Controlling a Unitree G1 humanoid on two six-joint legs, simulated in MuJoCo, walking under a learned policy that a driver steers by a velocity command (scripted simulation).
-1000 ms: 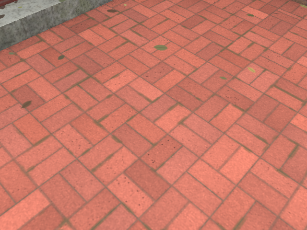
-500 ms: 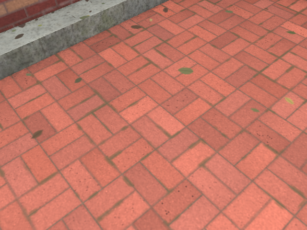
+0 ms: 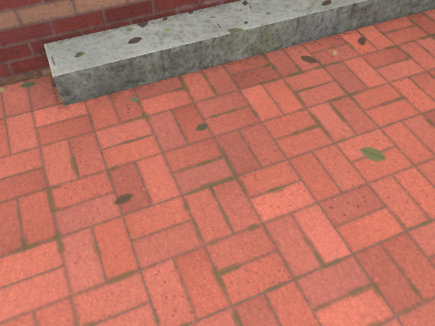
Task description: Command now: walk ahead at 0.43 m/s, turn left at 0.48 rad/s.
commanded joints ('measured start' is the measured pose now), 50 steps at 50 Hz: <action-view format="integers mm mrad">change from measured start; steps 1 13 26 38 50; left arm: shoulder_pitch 97 -86 18 92 111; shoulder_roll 74 90 102 71 49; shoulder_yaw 15 -10 -32 -26 -40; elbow -33 -89 16 104 199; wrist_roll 12 -11 -9 -25 -25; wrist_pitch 33 29 38 73 64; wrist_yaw -5 8 26 10 23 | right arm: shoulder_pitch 32 144 138 19 104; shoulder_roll -114 -103 -23 -41 -7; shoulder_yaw -15 13 44 71 81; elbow -48 -14 65 123 176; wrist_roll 11 -15 -12 0 0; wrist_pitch -41 -15 70 9 7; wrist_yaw -4 -28 -24 -33 -39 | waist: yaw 43 -43 -37 54 15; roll -6 105 -112 105 15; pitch -47 -70 -108 0 2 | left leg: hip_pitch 84 268 36 -141 17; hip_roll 284 259 96 238 221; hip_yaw -266 -187 -90 -233 -183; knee -184 -20 347 -209 -145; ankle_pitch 581 919 -304 -224 -25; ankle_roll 145 -15 -165 -111 -90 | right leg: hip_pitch -88 -5 217 386 307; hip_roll -22 87 -97 18 6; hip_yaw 4 -48 141 74 82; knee -87 -568 -955 -860 -874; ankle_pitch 34 239 376 150 207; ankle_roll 33 -37 -202 -48 -44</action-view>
